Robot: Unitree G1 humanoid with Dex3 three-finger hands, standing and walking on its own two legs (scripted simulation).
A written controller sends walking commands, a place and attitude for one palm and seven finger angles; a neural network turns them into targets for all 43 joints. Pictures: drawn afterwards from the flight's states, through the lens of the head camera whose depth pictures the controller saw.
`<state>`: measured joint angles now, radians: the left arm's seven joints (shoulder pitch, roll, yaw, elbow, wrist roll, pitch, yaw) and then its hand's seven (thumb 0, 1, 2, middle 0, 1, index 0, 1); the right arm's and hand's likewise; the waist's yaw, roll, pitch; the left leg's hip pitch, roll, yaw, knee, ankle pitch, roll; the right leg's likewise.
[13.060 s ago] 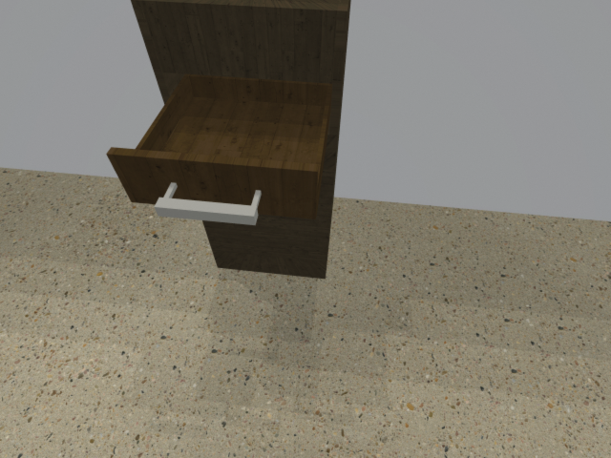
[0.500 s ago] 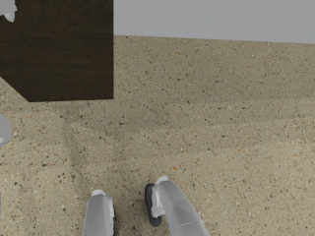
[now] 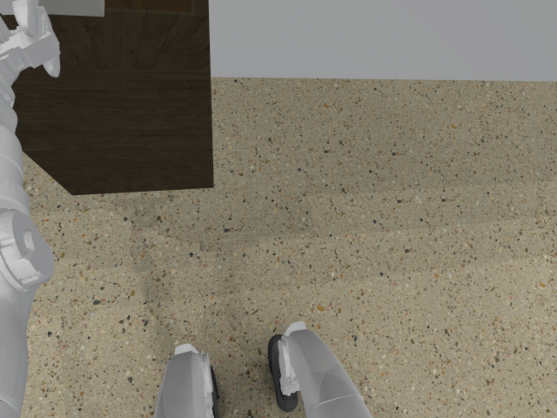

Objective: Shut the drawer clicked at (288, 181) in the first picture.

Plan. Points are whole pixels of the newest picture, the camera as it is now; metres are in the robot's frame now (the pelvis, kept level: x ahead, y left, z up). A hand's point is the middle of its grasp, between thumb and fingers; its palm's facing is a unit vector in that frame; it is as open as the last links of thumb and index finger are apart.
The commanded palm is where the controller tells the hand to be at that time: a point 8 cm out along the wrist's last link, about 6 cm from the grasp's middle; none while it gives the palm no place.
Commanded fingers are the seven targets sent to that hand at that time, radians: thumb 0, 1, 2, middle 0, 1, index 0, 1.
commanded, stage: pull the fist back off the drawer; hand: left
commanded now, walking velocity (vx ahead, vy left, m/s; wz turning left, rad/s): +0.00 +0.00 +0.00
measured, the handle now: out of the picture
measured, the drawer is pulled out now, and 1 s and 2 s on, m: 0.00 0.00 0.00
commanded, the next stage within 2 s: draw the hand back to the body in 0.08 s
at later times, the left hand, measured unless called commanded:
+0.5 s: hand out of the picture +0.49 +0.22 +0.13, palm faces +0.00 -1.00 -0.02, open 3.2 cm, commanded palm +0.45 +0.25 +0.14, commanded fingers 0.00 0.90 0.90 -1.40 -1.60 -1.40 -1.60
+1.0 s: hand out of the picture +0.32 +0.23 +0.20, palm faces +0.33 -0.91 -0.26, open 3.2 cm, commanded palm +0.27 +0.27 +0.22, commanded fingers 0.00 0.90 0.90 -1.40 -1.60 -1.40 -1.60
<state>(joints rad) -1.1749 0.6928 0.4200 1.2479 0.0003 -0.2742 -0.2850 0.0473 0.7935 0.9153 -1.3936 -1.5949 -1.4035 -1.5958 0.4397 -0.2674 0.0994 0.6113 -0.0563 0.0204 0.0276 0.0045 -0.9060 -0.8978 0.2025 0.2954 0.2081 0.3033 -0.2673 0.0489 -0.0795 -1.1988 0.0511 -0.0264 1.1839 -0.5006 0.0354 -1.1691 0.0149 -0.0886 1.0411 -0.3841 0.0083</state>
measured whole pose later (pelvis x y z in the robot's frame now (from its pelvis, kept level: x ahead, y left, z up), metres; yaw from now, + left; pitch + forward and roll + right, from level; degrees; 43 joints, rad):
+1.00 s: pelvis +0.04 -0.01 +0.09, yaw +3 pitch +1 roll -1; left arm 0.05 0.31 0.18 0.05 -0.09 -0.05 0.07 0.01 0.89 0.90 -1.40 -1.59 -1.41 -1.60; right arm 0.18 -0.23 0.06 0.56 0.04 0.00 -0.08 0.01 -0.91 -0.90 0.20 0.30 0.21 0.30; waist 0.04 0.05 -0.03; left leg -0.24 0.00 0.01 0.55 -0.33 0.02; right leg -0.27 -0.02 -0.05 0.53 -0.28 0.00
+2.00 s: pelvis +0.02 -0.01 +0.10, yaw +3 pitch +1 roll +0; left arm 0.62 0.38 0.34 -0.50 -0.06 -0.19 0.09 0.01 0.88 0.90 -1.40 -1.59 -1.41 -1.59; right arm 0.17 -0.25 -0.02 0.56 0.00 0.00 -0.07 0.02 -0.91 -0.90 0.20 0.30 0.21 0.30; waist 0.00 0.05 0.03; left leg -0.22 -0.02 0.02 0.42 -0.22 0.03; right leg -0.24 -0.03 -0.03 0.39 -0.16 0.02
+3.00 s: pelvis -0.13 -0.01 +0.09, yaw +6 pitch +0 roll -4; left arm 0.63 0.45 0.38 -0.60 -0.05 -0.33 0.11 0.01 0.88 0.90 -1.40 -1.59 -1.41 -1.59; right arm 0.17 -0.22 -0.02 0.60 0.00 -0.09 -0.08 0.02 -0.90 -0.90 0.20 0.30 0.21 0.30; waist -0.01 0.03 -0.01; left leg -0.51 0.03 -0.02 0.56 -0.16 0.00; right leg -0.21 0.08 0.04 0.51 -0.30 0.01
